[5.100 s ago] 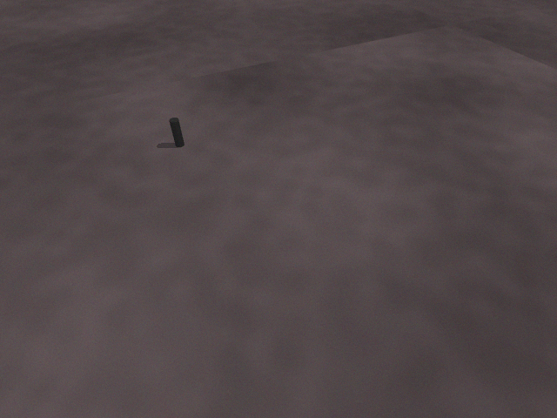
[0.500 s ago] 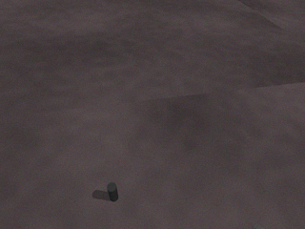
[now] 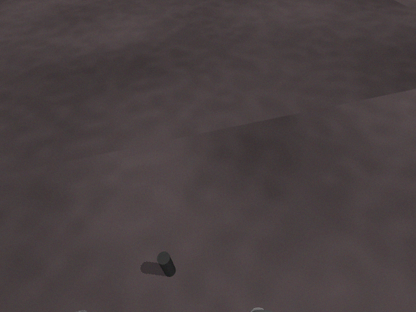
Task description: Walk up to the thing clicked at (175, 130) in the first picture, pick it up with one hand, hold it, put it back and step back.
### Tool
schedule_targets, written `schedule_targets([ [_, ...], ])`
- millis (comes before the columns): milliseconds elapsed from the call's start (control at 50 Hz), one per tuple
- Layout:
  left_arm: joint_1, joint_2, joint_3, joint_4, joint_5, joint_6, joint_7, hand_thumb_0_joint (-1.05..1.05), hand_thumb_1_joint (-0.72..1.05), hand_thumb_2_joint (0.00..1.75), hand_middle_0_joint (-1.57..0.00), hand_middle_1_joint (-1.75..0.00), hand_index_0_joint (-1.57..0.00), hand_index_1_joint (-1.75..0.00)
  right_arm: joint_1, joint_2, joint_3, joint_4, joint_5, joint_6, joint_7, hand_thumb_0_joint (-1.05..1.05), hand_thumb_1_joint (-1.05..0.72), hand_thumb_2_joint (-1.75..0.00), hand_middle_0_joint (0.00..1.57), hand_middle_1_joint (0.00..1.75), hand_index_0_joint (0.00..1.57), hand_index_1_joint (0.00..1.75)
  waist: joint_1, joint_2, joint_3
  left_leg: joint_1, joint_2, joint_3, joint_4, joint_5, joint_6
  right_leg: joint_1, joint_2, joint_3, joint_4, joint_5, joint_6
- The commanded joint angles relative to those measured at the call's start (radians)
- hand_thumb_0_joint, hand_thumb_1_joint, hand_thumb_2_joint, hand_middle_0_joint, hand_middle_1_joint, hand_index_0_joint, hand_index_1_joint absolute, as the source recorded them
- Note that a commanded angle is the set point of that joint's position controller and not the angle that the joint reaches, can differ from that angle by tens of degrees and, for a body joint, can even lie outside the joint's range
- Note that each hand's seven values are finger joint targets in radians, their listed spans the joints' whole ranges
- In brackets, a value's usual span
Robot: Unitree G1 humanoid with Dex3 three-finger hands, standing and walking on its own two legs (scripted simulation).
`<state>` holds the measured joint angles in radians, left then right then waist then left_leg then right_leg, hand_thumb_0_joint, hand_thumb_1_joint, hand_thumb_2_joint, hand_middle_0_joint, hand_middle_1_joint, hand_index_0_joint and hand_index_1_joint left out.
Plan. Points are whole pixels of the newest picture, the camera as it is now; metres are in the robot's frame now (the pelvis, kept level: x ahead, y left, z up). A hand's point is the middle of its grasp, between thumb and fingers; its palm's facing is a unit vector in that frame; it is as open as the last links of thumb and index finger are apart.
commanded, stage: walk up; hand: left
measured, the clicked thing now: (166, 264) +0.44 +0.21 -0.67
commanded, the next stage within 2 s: none
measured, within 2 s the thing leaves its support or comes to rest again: neither
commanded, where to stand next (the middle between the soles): +0.09 +0.01 m, yaw -1 degrees
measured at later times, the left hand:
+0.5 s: hand out of the picture +0.07 +0.28 -0.14, palm faces +0.03 -0.94 -0.34, open 7.4 cm
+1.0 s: hand out of the picture +0.15 +0.25 -0.13, palm faces +0.02 -0.95 -0.31, open 7.3 cm
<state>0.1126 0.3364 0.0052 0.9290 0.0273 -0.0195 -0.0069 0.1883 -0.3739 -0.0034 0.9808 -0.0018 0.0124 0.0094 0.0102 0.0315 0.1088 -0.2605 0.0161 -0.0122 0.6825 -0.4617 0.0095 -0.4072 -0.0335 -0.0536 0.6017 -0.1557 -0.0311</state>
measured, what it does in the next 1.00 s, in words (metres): shifts its weight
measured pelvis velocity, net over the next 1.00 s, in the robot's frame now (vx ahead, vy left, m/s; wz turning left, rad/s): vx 0.05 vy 0.01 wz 0.01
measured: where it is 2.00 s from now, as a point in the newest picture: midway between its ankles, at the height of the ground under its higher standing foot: outside the picture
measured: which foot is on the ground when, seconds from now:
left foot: down 0.00-1.00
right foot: down 0.00-1.00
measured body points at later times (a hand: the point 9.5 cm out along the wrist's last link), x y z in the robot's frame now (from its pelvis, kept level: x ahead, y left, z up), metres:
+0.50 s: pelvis +0.02 +0.01 +0.02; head +0.02 +0.01 +0.47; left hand +0.07 +0.32 -0.12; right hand +0.10 -0.29 -0.11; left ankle +0.00 +0.15 -0.72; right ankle +0.11 -0.11 -0.72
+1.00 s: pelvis +0.05 +0.01 +0.02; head +0.07 +0.01 +0.47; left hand +0.15 +0.30 -0.11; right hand +0.13 -0.30 -0.11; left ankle +0.00 +0.15 -0.72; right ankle +0.11 -0.11 -0.72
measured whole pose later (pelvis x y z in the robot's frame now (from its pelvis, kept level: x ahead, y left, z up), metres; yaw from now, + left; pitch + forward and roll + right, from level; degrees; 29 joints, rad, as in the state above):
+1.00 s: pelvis +0.05 +0.01 +0.02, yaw +1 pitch -2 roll +0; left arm 0.04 0.33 0.03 1.14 0.01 -0.01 -0.01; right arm 0.10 -0.36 -0.01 1.14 -0.02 -0.01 -0.01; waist 0.00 -0.01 0.05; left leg -0.05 0.02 -0.02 0.34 -0.27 -0.03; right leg -0.23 -0.02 -0.06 0.38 -0.13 -0.01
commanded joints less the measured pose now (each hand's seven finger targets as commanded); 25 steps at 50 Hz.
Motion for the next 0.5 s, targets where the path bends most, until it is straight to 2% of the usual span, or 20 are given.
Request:
schedule_targets([
  [0, -0.049, 0.253, 0.072, -0.035, -0.012, 0.009, 0.009, 0.0, 0.9, 0.9, -0.2, -0.3, -0.2, -0.3, 0.114, -0.2, -0.061, 0.041, -0.018, -0.035, -0.02, 0.0, -0.9, -0.9, 0.2, 0.3, 0.2, 0.3, -0.023, -0.164, -0.162, 0.102, -0.012, 0.028, -0.225, 0.136, 0.007, 0.053, -0.162, 0.226, -0.246, -0.412, -0.063],
  [20, -0.047, 0.231, 0.065, -0.031, -0.018, 0.014, 0.005, 0.0, 0.9, 0.9, -0.2, -0.3, -0.2, -0.3, 0.098, -0.228, -0.067, 0.041, -0.03, -0.04, -0.022, 0.0, -0.9, -0.9, 0.2, 0.3, 0.2, 0.3, -0.017, -0.1, -0.138, 0.102, 0.049, -0.07, -0.291, 0.085, 0.027, -0.004, -0.135, 0.201, -0.223, -0.423, -0.029],
  [40, -0.06, 0.219, 0.063, -0.014, -0.029, 0.017, 0.001, 0.0, 0.9, 0.9, -0.2, -0.3, -0.2, -0.3, 0.022, -0.253, -0.068, 0.024, -0.029, -0.045, -0.02, 0.0, -0.9, -0.9, 0.2, 0.3, 0.2, 0.3, 0.001, -0.019, -0.092, -0.029, 0.12, -0.2, -0.359, -0.133, 0.059, 0.022, -0.08, 0.161, -0.198, -0.4, 0.008],
  [60, -0.078, 0.249, 0.073, 0.013, -0.022, 0.018, -0.002, 0.0, 0.9, 0.9, -0.2, -0.3, -0.2, -0.3, -0.031, -0.263, -0.067, 0.021, -0.025, -0.044, -0.016, 0.0, -0.9, -0.9, 0.2, 0.3, 0.2, 0.3, 0.011, -0.011, -0.025, -0.18, 0.144, -0.218, -0.409, -0.284, 0.08, 0.105, -0.045, 0.137, -0.144, -0.387, 0.016],
  [80, -0.06, 0.241, 0.076, 0.029, -0.018, 0.016, -0.005, 0.0, 0.9, 0.9, -0.2, -0.3, -0.2, -0.3, -0.067, -0.254, -0.057, 0.023, -0.027, -0.046, -0.015, 0.0, -0.9, -0.9, 0.2, 0.3, 0.2, 0.3, 0.034, 0.011, 0.006, -0.244, 0.15, -0.201, -0.429, -0.311, 0.076, 0.171, -0.039, 0.123, -0.128, -0.347, 0.007],
  [100, -0.054, 0.236, 0.075, 0.036, -0.019, 0.011, -0.009, 0.0, 0.9, 0.9, -0.2, -0.3, -0.2, -0.3, -0.075, -0.23, -0.047, 0.024, -0.031, -0.052, -0.014, 0.0, -0.9, -0.9, 0.2, 0.3, 0.2, 0.3, 0.038, 0.003, 0.017, -0.222, 0.127, -0.166, -0.424, -0.221, 0.063, 0.177, -0.047, 0.133, -0.156, -0.274, 0.001],
  [140, -0.065, 0.212, 0.067, 0.054, -0.024, 0.004, -0.01, 0.0, 0.9, 0.9, -0.2, -0.3, -0.2, -0.3, -0.055, -0.206, -0.037, 0.04, -0.029, -0.069, -0.014, 0.0, -0.9, -0.9, 0.2, 0.3, 0.2, 0.3, 0.029, 0.05, -0.019, -0.155, 0.121, -0.15, -0.416, 0.006, 0.039, 0.226, -0.049, 0.119, -0.15, -0.096, -0.004],
  [160, -0.056, 0.207, 0.065, 0.071, -0.027, 0.003, -0.008, 0.0, 0.9, 0.9, -0.2, -0.3, -0.2, -0.3, -0.073, -0.22, -0.041, 0.044, -0.024, -0.074, -0.014, 0.0, -0.9, -0.9, 0.2, 0.3, 0.2, 0.3, 0.032, 0.073, -0.058, -0.116, 0.123, -0.141, -0.407, 0.065, 0.037, 0.25, -0.044, 0.106, -0.158, -0.059, -0.004],
  [180, -0.056, 0.209, 0.061, 0.081, -0.029, 0.003, -0.008, 0.0, 0.9, 0.9, -0.2, -0.3, -0.2, -0.3, -0.08, -0.222, -0.041, 0.048, -0.019, -0.075, -0.014, 0.0, -0.9, -0.9, 0.2, 0.3, 0.2, 0.3, 0.028, 0.078, -0.098, -0.08, 0.119, -0.13, -0.402, 0.071, 0.036, 0.263, -0.046, 0.105, -0.177, -0.054, -0.003],
  [200, -0.064, 0.212, 0.059, 0.087, -0.029, 0.006, -0.009, 0.0, 0.9, 0.9, -0.2, -0.3, -0.2, -0.3, -0.075, -0.226, -0.04, 0.049, -0.019, -0.072, -0.013, 0.0, -0.9, -0.9, 0.2, 0.3, 0.2, 0.3, 0.021, 0.08, -0.116, -0.078, 0.113, -0.13, -0.41, -0.002, 0.036, 0.272, -0.046, 0.111, -0.194, -0.102, -0.002],
  [240, -0.074, 0.221, 0.058, 0.104, -0.022, 0.009, -0.011, 0.0, 0.9, 0.9, -0.2, -0.3, -0.2, -0.3, -0.082, -0.233, -0.043, 0.056, -0.019, -0.058, -0.013, 0.0, -0.9, -0.9, 0.2, 0.3, 0.2, 0.3, 0.017, 0.091, -0.074, -0.126, 0.115, -0.136, -0.437, -0.133, 0.036, 0.265, -0.042, 0.112, -0.205, -0.187, 0.009],
  [260, -0.072, 0.225, 0.057, 0.114, -0.021, 0.011, -0.011, 0.0, 0.9, 0.9, -0.2, -0.3, -0.2, -0.3, -0.084, -0.235, -0.045, 0.059, -0.021, -0.053, -0.014, 0.0, -0.9, -0.9, 0.2, 0.3, 0.2, 0.3, 0.018, 0.096, -0.055, -0.128, 0.113, -0.135, -0.449, -0.159, 0.036, 0.248, -0.042, 0.117, -0.201, -0.214, 0.006],
  [300, -0.074, 0.224, 0.056, 0.127, -0.022, 0.01, -0.013, 0.0, 0.9, 0.9, -0.2, -0.3, -0.2, -0.3, -0.084, -0.233, -0.044, 0.064, -0.024, -0.052, -0.018, 0.0, -0.9, -0.9, 0.2, 0.3, 0.2, 0.3, 0.016, 0.069, -0.048, -0.116, 0.122, -0.138, -0.442, -0.107, 0.041, 0.251, -0.043, 0.104, -0.2, -0.166, 0.004],
  [360, -0.057, 0.218, 0.049, 0.151, -0.026, 0.005, -0.012, 0.0, 0.9, 0.9, -0.2, -0.3, -0.2, -0.3, -0.098, -0.227, -0.04, 0.068, -0.015, -0.058, -0.02, 0.0, -0.9, -0.9, 0.2, 0.3, 0.2, 0.3, 0.02, 0.03, -0.074, -0.046, 0.117, -0.117, -0.413, 0.045, 0.035, 0.258, -0.063, 0.12, -0.224, -0.06, 0.005],
  [400, -0.063, 0.222, 0.048, 0.162, -0.026, 0.001, -0.01, 0.0, 0.9, 0.9, -0.2, -0.3, -0.2, -0.3, -0.088, -0.226, -0.04, 0.074, -0.01, -0.059, -0.021, 0.0, -0.9, -0.9, 0.2, 0.3, 0.2, 0.3, 0.009, 0.003, -0.1, -0.004, 0.113, -0.102, -0.397, 0.119, 0.034, 0.263, -0.077, 0.131, -0.235, -0.029, 0.003],
  [440, -0.063, 0.226, 0.046, 0.175, -0.024, -0.003, -0.008, 0.0, 0.9, 0.9, -0.2, -0.3, -0.2, -0.3, -0.085, -0.225, -0.043, 0.078, -0.008, -0.057, -0.022, 0.0, -0.9, -0.9, 0.2, 0.3, 0.2, 0.3, 0.001, -0.014, -0.108, 0.031, 0.112, -0.096, -0.391, 0.146, 0.038, 0.252, -0.087, 0.134, -0.239, -0.024, 0.0],
  [480, -0.082, 0.226, 0.045, 0.172, -0.026, -0.004, -0.008, 0.0, 0.9, 0.9, -0.2, -0.3, -0.2, -0.3, -0.079, -0.221, -0.043, 0.087, -0.006, -0.054, -0.025, 0.0, -0.9, -0.9, 0.2, 0.3, 0.2, 0.3, -0.006, -0.043, -0.088, 0.055, 0.106, -0.085, -0.385, 0.193, 0.031, 0.222, -0.099, 0.153, -0.252, -0.01, -0.001],
])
